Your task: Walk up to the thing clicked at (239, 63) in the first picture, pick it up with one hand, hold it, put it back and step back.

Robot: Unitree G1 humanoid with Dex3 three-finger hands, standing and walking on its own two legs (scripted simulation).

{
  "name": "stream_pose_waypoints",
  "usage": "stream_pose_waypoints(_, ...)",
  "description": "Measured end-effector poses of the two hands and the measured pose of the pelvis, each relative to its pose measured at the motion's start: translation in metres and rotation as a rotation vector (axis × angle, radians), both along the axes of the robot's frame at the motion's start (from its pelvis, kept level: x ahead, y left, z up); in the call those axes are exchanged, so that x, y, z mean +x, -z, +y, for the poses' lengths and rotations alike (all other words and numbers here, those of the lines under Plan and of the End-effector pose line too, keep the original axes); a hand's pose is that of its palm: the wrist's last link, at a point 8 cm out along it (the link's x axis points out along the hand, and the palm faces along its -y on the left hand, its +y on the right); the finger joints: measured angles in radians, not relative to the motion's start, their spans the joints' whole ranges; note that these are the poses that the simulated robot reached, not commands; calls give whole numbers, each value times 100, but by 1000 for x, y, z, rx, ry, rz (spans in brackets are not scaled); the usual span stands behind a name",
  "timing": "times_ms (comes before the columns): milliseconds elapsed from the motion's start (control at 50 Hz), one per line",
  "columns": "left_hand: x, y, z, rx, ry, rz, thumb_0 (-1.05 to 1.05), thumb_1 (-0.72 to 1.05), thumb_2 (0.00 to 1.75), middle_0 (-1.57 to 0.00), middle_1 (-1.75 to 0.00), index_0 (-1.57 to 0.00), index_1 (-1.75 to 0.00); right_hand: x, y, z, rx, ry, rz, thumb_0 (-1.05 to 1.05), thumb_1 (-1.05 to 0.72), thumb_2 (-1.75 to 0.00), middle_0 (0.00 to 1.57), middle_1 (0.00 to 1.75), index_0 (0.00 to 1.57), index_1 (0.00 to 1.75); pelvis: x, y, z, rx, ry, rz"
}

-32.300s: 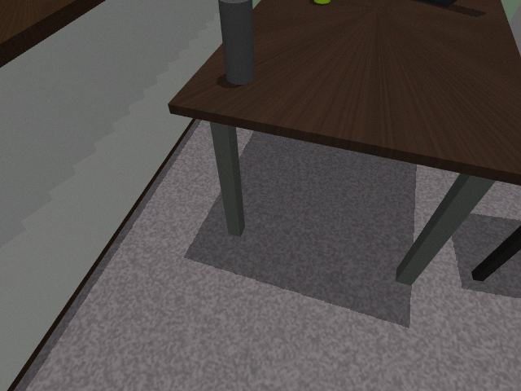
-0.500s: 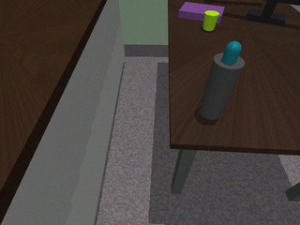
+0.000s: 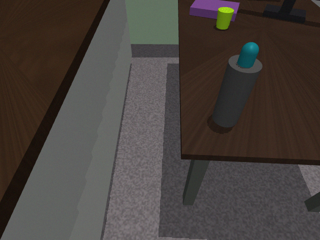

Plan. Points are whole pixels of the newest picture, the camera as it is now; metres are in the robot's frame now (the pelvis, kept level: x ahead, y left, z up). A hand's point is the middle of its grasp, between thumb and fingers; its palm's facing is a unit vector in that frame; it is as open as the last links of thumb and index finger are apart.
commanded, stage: stand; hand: right
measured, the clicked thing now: (236, 87) +0.51 -0.21 +0.10
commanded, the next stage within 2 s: none
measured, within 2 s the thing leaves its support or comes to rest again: neither
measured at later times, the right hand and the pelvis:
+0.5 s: hand out of the picture +0.07 -0.26 -0.16, palm faces -0.03 +0.94 -0.35, open 7.9 cm; pelvis +0.00 +0.00 +0.00, yaw +0 degrees
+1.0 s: hand out of the picture +0.08 -0.26 -0.16, palm faces -0.02 +0.94 -0.34, open 7.4 cm; pelvis +0.01 +0.00 +0.00, yaw +0 degrees
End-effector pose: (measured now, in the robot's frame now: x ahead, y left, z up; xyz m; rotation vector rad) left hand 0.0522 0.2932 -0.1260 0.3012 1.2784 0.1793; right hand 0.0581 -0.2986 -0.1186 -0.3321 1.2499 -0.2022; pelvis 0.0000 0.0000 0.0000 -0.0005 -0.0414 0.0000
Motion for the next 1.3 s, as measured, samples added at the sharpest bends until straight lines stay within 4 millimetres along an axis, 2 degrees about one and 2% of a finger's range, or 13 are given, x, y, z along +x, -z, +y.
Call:
stream_pose_waypoints(120, 3, -1, 0, 2, -2, -6, 1, 90, 90, -21, -30, -20, -30, 4, 0, 0, 0, -3, -10, 0, 31, -28, 14, 19, 15, 19, 1, 0, 0, 0, -1, -1)
stream_pose_waypoints(280, 4, -2, 0, 4, -4, -15, 1, 90, 90, -21, -30, -20, -30, 8, -1, 0, 1, -9, -16, 0, -22, -70, 19, 27, 19, 27, 2, 0, -1, 0, -3, 1)
stream_pose_waypoints(400, 5, -2, -1, 7, -1, -12, 1, 90, 90, -21, -30, -20, -30, 8, 0, -1, 3, -4, -10, 0, -62, -83, 20, 29, 20, 29, 3, 0, -2, 1, -2, 5)
stream_pose_waypoints(500, 6, -3, -1, 8, 0, -9, 1, 90, 90, -21, -30, -20, -30, 7, 1, -2, 5, -2, -4, 0, -80, -88, 20, 30, 20, 29, 4, 0, -2, 1, -1, 8)
stream_pose_waypoints(700, 12, -3, -1, 12, 4, -9, 1, 90, 90, -21, -30, -20, -30, 8, 2, -2, 7, 3, 6, 1, -89, -89, 20, 30, 21, 30, 8, 0, -3, 0, -2, 13)
stream_pose_waypoints(1060, 22, -6, -2, 18, 11, -31, 1, 90, 90, -21, -30, -20, -30, 17, 2, -3, 12, 5, -17, 1, -90, -90, 20, 30, 21, 30, 11, 0, -5, 2, 2, 11)
stream_pose_waypoints(1300, 24, -6, -2, 19, 15, -32, 1, 90, 90, -21, -30, -20, -30, 14, 1, -5, 10, 12, -10, 1, -90, -90, 20, 30, 21, 30, 11, 0, -5, 1, 6, 12)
